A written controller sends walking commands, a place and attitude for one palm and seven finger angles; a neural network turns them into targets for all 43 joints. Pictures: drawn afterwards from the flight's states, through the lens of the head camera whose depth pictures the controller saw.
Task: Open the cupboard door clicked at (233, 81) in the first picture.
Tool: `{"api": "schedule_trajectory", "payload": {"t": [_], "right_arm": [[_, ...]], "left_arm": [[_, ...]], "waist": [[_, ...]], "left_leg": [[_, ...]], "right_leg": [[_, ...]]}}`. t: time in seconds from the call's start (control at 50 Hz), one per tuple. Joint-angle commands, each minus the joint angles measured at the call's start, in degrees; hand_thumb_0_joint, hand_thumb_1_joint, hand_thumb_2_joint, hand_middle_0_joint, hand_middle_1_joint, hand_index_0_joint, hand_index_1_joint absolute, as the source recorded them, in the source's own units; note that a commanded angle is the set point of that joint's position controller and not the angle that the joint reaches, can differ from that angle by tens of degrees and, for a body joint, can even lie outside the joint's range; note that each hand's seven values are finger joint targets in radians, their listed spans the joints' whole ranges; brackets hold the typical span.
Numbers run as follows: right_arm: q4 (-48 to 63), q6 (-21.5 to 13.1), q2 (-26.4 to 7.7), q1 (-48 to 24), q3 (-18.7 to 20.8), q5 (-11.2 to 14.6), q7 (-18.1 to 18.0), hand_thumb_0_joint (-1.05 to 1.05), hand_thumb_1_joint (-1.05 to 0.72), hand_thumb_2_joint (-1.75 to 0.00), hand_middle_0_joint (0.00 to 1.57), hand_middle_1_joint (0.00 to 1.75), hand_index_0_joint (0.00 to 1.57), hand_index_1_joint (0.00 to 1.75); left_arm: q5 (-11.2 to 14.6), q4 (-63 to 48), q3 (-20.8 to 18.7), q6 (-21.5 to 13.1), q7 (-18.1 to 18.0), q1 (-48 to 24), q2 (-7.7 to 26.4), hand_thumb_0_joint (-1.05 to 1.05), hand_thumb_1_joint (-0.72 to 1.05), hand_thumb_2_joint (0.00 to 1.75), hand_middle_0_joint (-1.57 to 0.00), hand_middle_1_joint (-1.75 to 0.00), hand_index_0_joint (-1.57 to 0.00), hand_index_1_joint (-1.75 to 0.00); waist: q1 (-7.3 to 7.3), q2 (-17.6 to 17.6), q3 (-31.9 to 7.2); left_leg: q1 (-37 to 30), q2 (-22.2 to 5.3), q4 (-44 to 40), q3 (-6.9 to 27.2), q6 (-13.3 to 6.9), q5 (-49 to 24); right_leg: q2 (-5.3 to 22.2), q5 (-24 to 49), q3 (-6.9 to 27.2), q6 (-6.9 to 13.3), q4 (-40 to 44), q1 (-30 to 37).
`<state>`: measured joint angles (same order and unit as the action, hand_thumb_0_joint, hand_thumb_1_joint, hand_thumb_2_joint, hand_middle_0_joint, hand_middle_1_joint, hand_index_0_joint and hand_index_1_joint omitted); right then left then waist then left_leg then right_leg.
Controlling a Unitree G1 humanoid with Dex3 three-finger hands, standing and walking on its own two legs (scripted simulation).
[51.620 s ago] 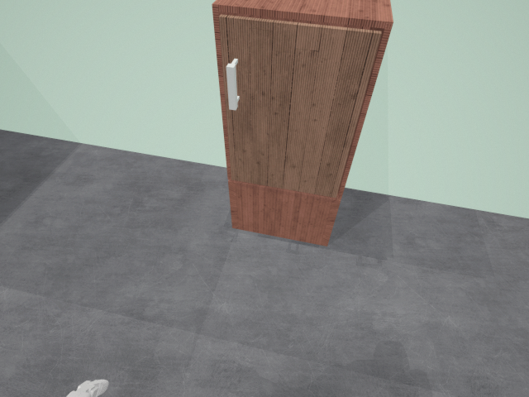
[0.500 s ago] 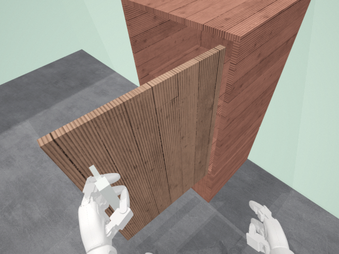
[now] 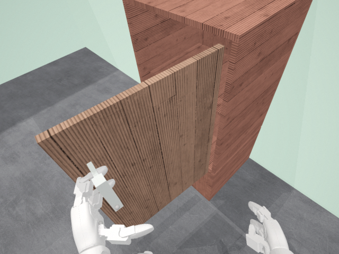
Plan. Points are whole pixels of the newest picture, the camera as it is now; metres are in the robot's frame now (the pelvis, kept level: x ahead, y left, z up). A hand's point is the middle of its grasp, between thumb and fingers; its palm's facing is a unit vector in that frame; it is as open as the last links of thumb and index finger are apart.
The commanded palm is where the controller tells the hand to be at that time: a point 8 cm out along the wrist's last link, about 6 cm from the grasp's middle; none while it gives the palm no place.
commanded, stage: open thumb and fingers to let go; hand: left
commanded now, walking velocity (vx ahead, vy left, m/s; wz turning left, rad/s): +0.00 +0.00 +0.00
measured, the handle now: (105, 187) +0.26 +0.15 +0.07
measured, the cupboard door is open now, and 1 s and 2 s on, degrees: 84 83 80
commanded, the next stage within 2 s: slide the hand sideways off the handle in 0.14 s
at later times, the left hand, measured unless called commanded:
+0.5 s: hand (115, 227) +0.17 +0.11 +0.07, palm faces -0.03 -1.00 -0.02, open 16.4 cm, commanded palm +0.15 +0.17 +0.07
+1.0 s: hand (88, 231) +0.17 +0.16 +0.07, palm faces +0.00 -1.00 +0.02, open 15.7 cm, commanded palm +0.11 +0.21 +0.07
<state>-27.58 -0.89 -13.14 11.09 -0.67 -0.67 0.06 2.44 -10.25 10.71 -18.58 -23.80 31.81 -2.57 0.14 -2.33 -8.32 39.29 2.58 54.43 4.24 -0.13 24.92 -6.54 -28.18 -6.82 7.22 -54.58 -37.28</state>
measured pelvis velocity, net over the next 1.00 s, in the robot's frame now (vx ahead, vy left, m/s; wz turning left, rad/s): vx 0.01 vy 0.07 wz -0.03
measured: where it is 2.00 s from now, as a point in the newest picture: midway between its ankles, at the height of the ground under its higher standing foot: outside the picture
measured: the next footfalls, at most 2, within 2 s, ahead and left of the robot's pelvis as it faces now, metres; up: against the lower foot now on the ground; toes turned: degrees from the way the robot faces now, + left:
none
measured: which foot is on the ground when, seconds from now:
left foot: down 0.00-1.00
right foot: down 0.00-1.00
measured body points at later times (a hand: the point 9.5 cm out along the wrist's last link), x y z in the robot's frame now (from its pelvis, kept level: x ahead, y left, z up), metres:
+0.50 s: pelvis -0.01 +0.01 -0.01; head +0.02 -0.03 +0.44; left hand +0.17 +0.16 +0.07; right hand +0.18 -0.22 -0.10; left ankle +0.02 +0.16 -0.68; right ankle +0.00 +0.01 -0.68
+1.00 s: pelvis +0.01 +0.07 -0.01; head +0.04 +0.04 +0.44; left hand +0.16 +0.21 +0.07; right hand +0.20 -0.16 -0.08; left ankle +0.02 +0.16 -0.68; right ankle +0.00 +0.01 -0.68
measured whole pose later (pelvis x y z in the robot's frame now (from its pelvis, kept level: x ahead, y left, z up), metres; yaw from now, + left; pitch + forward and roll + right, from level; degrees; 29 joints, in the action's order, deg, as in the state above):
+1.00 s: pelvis +0.01 +0.07 -0.01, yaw -2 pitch +12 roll +0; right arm -20.6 -0.6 -12.1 13.4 0.1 2.5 0.4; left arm 5.4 -21.2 11.1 -21.3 -0.9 45.8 5.5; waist 0.3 -3.1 -8.9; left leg 43.4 2.9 60.4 -0.2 -2.3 28.9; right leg -5.1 -30.5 -4.4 4.8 -59.5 -41.1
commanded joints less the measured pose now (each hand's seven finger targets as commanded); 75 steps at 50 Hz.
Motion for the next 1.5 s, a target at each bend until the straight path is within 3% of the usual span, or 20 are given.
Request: {"api": "schedule_trajectory", "payload": {"t": [0.0,0.1,0.22,0.24,0.26,0.28,0.32,0.34,0.36,0.4,0.46,0.54,0.66,0.74,0.82,0.86,1.0,1.16,1.32,1.48], "right_arm": [[10.0,-3.7,-3.9,-6.3,1.2,0.2,-0.2,0.0,-0.9,-0.9,0.2,0.3,0.2,0.3],[10.1,-3.9,-3.5,-6.6,1.2,0.0,-0.4,0.0,-0.9,-0.9,0.2,0.3,0.2,0.3],[10.0,-3.8,-3.3,-6.8,0.9,0.1,-0.4,0.0,-0.9,-0.9,0.2,0.3,0.2,0.3],[8.6,-4.1,-5.8,-5.3,0.6,1.0,0.6,0.0,-0.9,-0.9,0.2,0.3,0.2,0.3],[9.3,-3.7,-5.0,-4.6,1.5,1.4,0.7,0.0,-0.9,-0.9,0.2,0.3,0.2,0.3],[9.5,-3.6,-5.0,-5.0,1.4,1.6,0.6,0.0,-0.9,-0.9,0.2,0.3,0.2,0.3],[10.9,-4.0,-5.1,-4.3,1.5,2.1,0.5,0.0,-0.9,-0.9,0.2,0.3,0.2,0.3],[11.9,-4.3,-5.3,-3.9,1.3,2.5,0.3,0.0,-0.9,-0.9,0.2,0.3,0.2,0.3],[12.3,-4.5,-5.5,-3.7,1.3,2.9,0.2,0.0,-0.9,-0.9,0.2,0.3,0.2,0.3],[13.2,-5.1,-5.6,-3.3,1.4,3.2,-0.3,0.0,-0.9,-0.9,0.2,0.3,0.2,0.3],[13.9,-5.5,-6.0,-3.3,1.6,3.3,-0.9,0.0,-0.9,-0.9,0.2,0.3,0.2,0.3],[14.6,-5.7,-5.9,-2.9,2.0,3.2,-0.7,0.0,-0.9,-0.9,0.2,0.3,0.2,0.3],[15.7,-4.8,-5.0,-2.3,2.5,3.4,0.0,0.0,-0.9,-0.9,0.2,0.3,0.2,0.3],[16.5,-4.4,-4.6,-2.4,2.5,3.7,0.1,0.0,-0.9,-0.9,0.2,0.3,0.2,0.3],[16.9,-3.7,-4.1,-2.4,2.5,3.6,0.0,0.0,-0.9,-0.9,0.2,0.3,0.2,0.3],[16.9,-3.4,-3.9,-2.9,2.8,3.6,0.0,0.0,-0.9,-0.9,0.2,0.3,0.2,0.3],[18.0,-3.4,-3.8,-2.9,2.9,3.3,0.4,0.0,-0.9,-0.9,0.2,0.3,0.2,0.3],[19.8,-3.6,-4.2,-2.6,3.7,3.3,0.6,0.0,-0.9,-0.9,0.2,0.3,0.2,0.3],[22.7,-1.4,-4.5,-2.2,4.0,3.4,1.6,0.0,-0.9,-0.9,0.2,0.3,0.2,0.3],[24.3,-0.9,-5.6,-1.3,4.2,3.0,3.1,0.0,-0.9,-0.9,0.2,0.3,0.2,0.3]], "left_arm": [[-1.4,-12.7,0.3,-4.1,0.0,-2.6,0.6,0.0,-0.5,0.3,-0.19,-0.55,-0.19,-0.55],[-1.9,-11.8,-0.7,-4.3,-0.7,-2.2,1.4,0.0,-0.5,0.3,-0.15,-0.3,-0.15,-0.3],[-1.0,-11.2,-1.1,-3.4,-1.2,-4.1,0.9,0.0,-0.5,0.3,-0.15,-0.3,-0.15,-0.3],[-5.3,-12.0,6.5,-5.8,7.8,-6.9,7.3,0.0,-0.5,0.3,-0.15,-0.3,-0.15,-0.3],[-3.2,-15.1,0.5,-7.5,12.6,-8.0,11.4,0.0,-0.5,0.3,-0.15,-0.3,-0.15,-0.3],[-2.8,-14.8,0.5,-8.1,15.6,-6.2,12.1,0.0,-0.5,0.3,-0.15,-0.3,-0.15,-0.3],[-1.5,-17.2,2.1,-8.5,20.6,-6.1,11.4,0.0,-0.5,0.3,-0.15,-0.3,-0.15,-0.3],[-0.2,-17.6,3.5,-8.6,23.4,-4.9,10.7,0.0,-0.5,0.3,-0.15,-0.3,-0.15,-0.3],[1.9,-17.6,5.0,-8.5,26.2,-5.3,9.4,0.0,-0.5,0.3,-0.15,-0.3,-0.15,-0.3],[5.9,-18.7,2.5,-8.3,28.7,-3.8,9.4,0.0,-0.5,0.3,-0.15,-0.3,-0.15,-0.3],[8.1,-17.6,-2.8,-6.6,27.6,-1.0,12.0,0.0,-0.5,0.3,-0.15,-0.3,-0.15,-0.3],[6.5,-17.0,-3.6,-5.8,24.5,0.9,11.9,0.0,-0.5,0.3,-0.15,-0.3,-0.15,-0.3],[4.7,-19.2,-4.8,-5.4,22.9,7.6,12.8,0.0,-0.5,0.3,-0.15,-0.3,-0.15,-0.3],[4.2,-20.6,-3.8,-5.2,22.5,10.9,12.0,0.0,-0.5,0.3,-0.15,-0.3,-0.15,-0.3],[4.3,-20.9,-3.7,-5.4,22.0,15.5,11.0,0.0,-0.5,0.3,-0.15,-0.3,-0.15,-0.3],[4.3,-21.5,-3.9,-5.8,21.9,17.7,10.7,0.0,-0.5,0.3,-0.15,-0.3,-0.15,-0.3],[3.5,-26.7,1.6,-8.3,22.6,23.2,8.1,0.0,-0.5,0.3,-0.15,-0.3,-0.15,-0.3],[0.1,-29.5,9.2,-7.6,24.3,27.2,7.4,0.0,-0.5,0.3,-0.15,-0.3,-0.15,-0.3],[-3.8,-33.8,11.7,-3.7,23.6,32.1,7.9,0.0,-0.5,0.3,-0.15,-0.3,-0.15,-0.3],[-4.8,-38.8,18.0,-3.3,22.1,30.5,3.9,0.0,-0.5,0.3,-0.15,-0.3,-0.15,-0.3]], "waist": [[1.16,7.6,-6.8],[0.72,8.9,-6.9],[0.86,8.4,-6.4],[4.93,9.9,-1.9],[3.51,8.2,-6.0],[2.78,7.0,-6.9],[3.16,2.5,-9.1],[3.49,1.6,-8.2],[4.67,2.3,-7.3],[4.06,5.0,-8.3],[2.71,7.5,-6.9],[2.22,8.5,-4.3],[0.5,6.0,-6.4],[0.38,4.9,-5.4],[0.22,8.1,-5.7],[-0.25,7.1,-6.3],[-0.08,3.4,-8.6],[0.62,4.1,-6.1],[-1.11,1.0,-7.6],[0.01,1.4,-5.0]], "left_leg": [[3.1,-0.1,0.8,0.0,-1.3,-4.0],[4.3,0.0,1.3,-0.1,-1.2,-3.0],[4.6,0.1,1.4,-0.1,-1.1,-1.9],[5.5,-0.7,2.9,-0.8,-2.1,-1.7],[6.6,-1.0,3.4,-0.6,-2.4,-2.2],[6.8,-1.0,3.4,-0.5,-2.5,-2.8],[1.6,-1.4,1.3,-0.5,-2.7,-5.0],[0.0,-1.5,1.2,-0.6,-2.8,-4.6],[-0.1,-1.7,1.6,-0.3,-2.9,-4.0],[2.9,-1.2,3.1,-0.7,-2.4,-2.5],[6.5,-1.4,4.1,-1.1,-1.7,-0.7],[7.6,-1.3,4.6,-1.3,-1.5,0.9],[6.5,-0.8,4.4,-1.8,-1.9,-2.2],[4.7,-0.5,3.7,-2.2,-2.2,-2.8],[4.6,-0.4,3.4,-1.9,-2.3,-4.2],[4.0,-0.5,2.8,-1.7,-2.3,-5.6],[-0.9,-0.6,1.1,-1.1,-2.7,-10.2],[-2.4,-1.5,-0.2,0.9,-2.9,-11.9],[-5.8,-3.3,-2.4,4.9,1.1,-15.6],[-4.4,-5.2,-5.3,12.5,2.5,-2.5]], "right_leg": [[13.0,24.6,22.8,-12.8,17.0,12.7],[13.2,22.7,23.8,-12.8,17.4,12.7],[13.4,19.4,24.5,-12.8,18.6,12.6],[13.3,21.4,26.1,-17.1,16.4,8.7],[13.6,23.7,26.3,-17.4,15.2,11.5],[13.9,26.2,26.8,-17.1,14.7,13.3],[11.6,21.9,20.1,-13.3,11.9,9.2],[10.8,17.6,18.7,-12.7,12.0,6.5],[11.1,16.1,19.4,-13.1,12.8,5.6],[12.6,14.2,22.4,-14.6,15.3,8.9],[13.7,10.5,24.0,-14.3,16.8,10.1],[13.3,4.6,23.4,-13.1,16.8,6.6],[11.8,11.6,22.2,-13.4,14.1,7.8],[10.6,10.5,20.5,-12.8,13.8,5.8],[10.0,16.9,19.3,-13.1,12.2,7.0],[9.2,20.7,17.6,-12.5,10.4,7.3],[6.8,22.5,11.2,-10.1,5.2,3.4],[5.1,14.3,6.2,-6.9,2.0,-2.6],[4.7,6.6,3.8,-5.9,-2.4,-7.2],[4.6,-0.4,4.1,-6.6,-6.8,-13.8]]}}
